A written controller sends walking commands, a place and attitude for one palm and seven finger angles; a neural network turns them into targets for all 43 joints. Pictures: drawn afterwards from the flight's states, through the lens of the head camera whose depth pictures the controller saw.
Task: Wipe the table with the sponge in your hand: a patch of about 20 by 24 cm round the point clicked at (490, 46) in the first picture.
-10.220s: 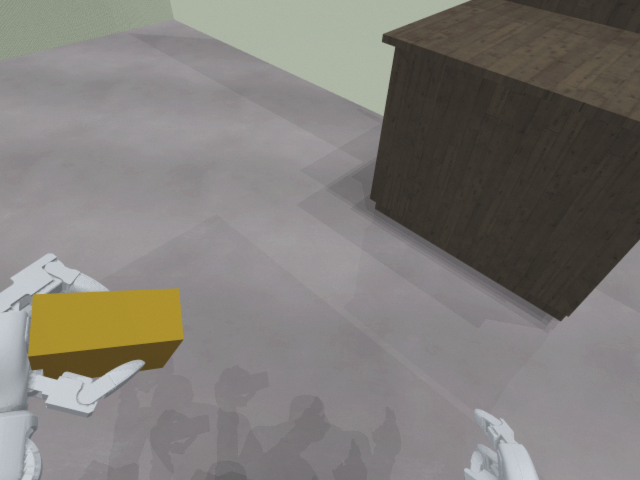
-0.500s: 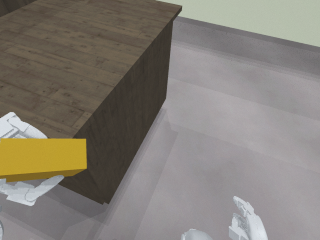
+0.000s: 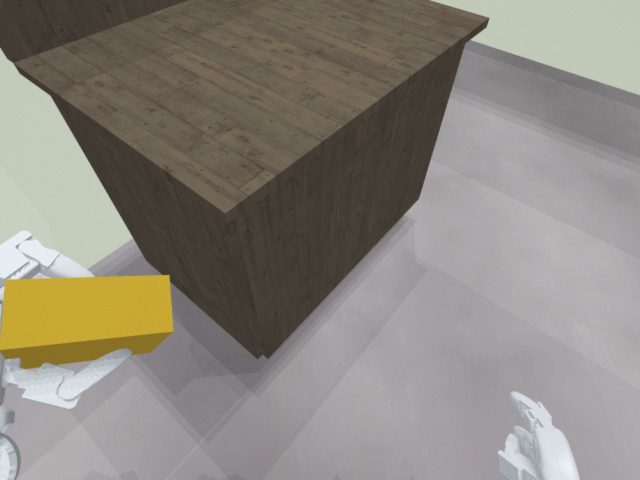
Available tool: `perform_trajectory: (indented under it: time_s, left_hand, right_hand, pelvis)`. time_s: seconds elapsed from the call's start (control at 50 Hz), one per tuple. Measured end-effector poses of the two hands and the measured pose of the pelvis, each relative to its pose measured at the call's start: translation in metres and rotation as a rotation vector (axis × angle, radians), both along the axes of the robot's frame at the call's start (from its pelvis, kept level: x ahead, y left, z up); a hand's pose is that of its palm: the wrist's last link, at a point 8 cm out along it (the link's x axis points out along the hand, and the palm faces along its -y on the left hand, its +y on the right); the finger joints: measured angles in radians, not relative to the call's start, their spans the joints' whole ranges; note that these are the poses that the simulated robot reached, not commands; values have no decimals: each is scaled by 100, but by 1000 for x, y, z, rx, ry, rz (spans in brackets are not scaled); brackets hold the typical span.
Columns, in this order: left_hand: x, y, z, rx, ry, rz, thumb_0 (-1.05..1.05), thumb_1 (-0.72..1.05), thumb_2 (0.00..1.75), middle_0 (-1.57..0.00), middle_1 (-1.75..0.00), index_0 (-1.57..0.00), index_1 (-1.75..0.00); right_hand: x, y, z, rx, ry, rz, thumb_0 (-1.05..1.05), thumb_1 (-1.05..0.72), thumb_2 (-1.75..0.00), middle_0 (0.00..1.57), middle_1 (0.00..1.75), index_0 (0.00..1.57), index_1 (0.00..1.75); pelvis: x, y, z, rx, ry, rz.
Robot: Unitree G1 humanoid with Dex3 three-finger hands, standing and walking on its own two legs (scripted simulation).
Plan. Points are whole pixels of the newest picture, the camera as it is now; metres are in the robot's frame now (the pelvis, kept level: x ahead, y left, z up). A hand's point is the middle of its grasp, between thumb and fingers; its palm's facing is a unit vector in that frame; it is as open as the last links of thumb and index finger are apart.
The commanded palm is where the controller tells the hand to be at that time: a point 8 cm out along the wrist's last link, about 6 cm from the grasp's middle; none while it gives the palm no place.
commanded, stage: turn to face it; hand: left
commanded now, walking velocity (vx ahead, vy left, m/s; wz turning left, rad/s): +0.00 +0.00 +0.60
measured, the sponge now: (114, 320) +0.23 +0.20 +0.15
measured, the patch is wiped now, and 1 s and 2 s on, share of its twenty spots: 0.00 0.00 0.00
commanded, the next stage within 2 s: take the last steps up to it in 0.60 s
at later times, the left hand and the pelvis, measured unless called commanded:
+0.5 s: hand out of the picture +0.05 +0.26 +0.15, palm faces +0.60 -0.64 -0.47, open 9.7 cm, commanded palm -0.01 +0.28 +0.17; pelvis -0.08 -0.04 -0.01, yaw +17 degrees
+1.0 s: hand out of the picture -0.05 +0.24 +0.17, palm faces +0.71 -0.58 -0.40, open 9.7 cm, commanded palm -0.10 +0.26 +0.17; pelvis -0.14 -0.06 +0.00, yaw +23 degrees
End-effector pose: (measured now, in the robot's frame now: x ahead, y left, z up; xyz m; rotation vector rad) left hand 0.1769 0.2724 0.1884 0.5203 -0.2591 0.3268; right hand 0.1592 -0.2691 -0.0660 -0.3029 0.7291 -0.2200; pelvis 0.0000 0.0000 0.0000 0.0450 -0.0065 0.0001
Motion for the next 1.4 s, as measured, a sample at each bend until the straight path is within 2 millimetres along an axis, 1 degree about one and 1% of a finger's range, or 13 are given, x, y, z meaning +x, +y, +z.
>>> perform_trajectory:
  time_s: [0.08,0.16,0.26,0.34,0.46,0.7,0.76,0.9,1.0,1.08,1.16,1.26,1.4]
  left_hand:
    - [-26,21,-4,-9,-79,21,1,-44,100,-80,-134,-78,-135]
    - [-51,34,-8,10,-59,53,1,-44,100,-80,-134,-78,-135]
    - [-95,33,-2,25,2,120,1,-44,100,-80,-134,-78,-135]
    - [-127,27,0,46,49,214,1,-44,100,-80,-134,-78,-135]
    - [-163,11,-11,14,84,354,1,-44,100,-80,-134,-78,-135]
    - [-225,2,-5,0,-12,389,1,-44,100,-80,-134,-78,-135]
    - [-247,7,-5,14,-83,387,1,-44,100,-80,-134,-78,-135]
    - [-281,6,-6,-7,-68,449,1,-44,100,-80,-134,-78,-135]
    - [-280,-12,-6,-24,-37,458,1,-44,100,-80,-133,-78,-134]
    - [-263,-29,-9,11,-2,449,1,-44,100,-80,-133,-78,-134]
    - [-242,-49,-13,4,4,409,1,-44,100,-80,-133,-78,-134]
    - [-225,-67,-10,-6,26,357,1,-44,100,-80,-133,-78,-134]
    - [-206,-62,-7,14,10,365,1,-44,100,-80,-133,-78,-134]
  right_hand:
    - [1,14,2,-33,-43,38,1,-91,-90,20,30,20,30]
    - [-8,47,-2,48,-35,100,1,-91,-90,20,30,20,30]
    - [-21,87,-14,171,17,217,1,-91,-90,20,30,20,30]
    - [-26,102,-32,232,60,309,1,-90,-90,21,30,20,30]
    - [-22,93,-51,248,95,401,1,-90,-90,21,30,21,30]
    - [-17,48,-2,36,-20,410,1,-91,-90,20,30,20,30]
    - [-24,50,1,11,-56,412,1,-91,-90,20,30,20,30]
    - [-65,77,-3,127,2,464,1,-91,-90,20,30,20,30]
    - [-84,88,-16,199,53,509,1,-90,-90,21,30,20,30]
    - [-82,79,-31,243,65,516,1,-90,-90,21,30,21,30]
    - [-72,50,-42,233,89,485,1,-90,-90,21,30,21,30]
    - [-56,3,-29,145,106,412,1,-90,-90,21,30,21,30]
    - [-26,-36,-11,15,84,373,1,-91,-90,20,30,20,30]
  pelvis:
    - [-16,13,-14,-17,-2,41]
    - [-29,12,-10,-29,-20,105]
    - [-40,4,-3,-62,-14,180]
    - [-50,-9,-5,-62,-13,225]
    - [-72,-32,-10,-42,-38,288]
    - [-110,-44,-4,-5,-12,388]
    - [-125,-41,-13,-22,-22,403]
    - [-137,-50,-1,-49,-37,419]
    - [-138,-64,1,-60,-30,406]
    - [-133,-85,-7,-52,-25,384]
    - [-129,-102,-13,-49,-35,392]
    - [-115,-111,-4,-26,-15,376]
    - [-90,-114,-3,-21,5,374]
